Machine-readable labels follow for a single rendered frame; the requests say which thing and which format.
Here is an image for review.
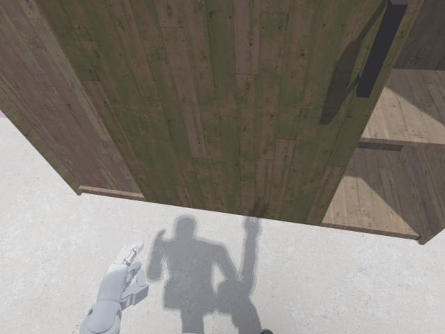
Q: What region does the left robot forearm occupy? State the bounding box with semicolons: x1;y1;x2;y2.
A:
79;301;122;334

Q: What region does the wardrobe door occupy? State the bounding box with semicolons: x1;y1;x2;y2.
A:
0;0;141;193
34;0;424;225

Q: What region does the handle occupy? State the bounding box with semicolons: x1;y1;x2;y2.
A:
356;0;408;98

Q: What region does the left robot hand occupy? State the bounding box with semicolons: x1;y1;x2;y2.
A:
96;240;149;311

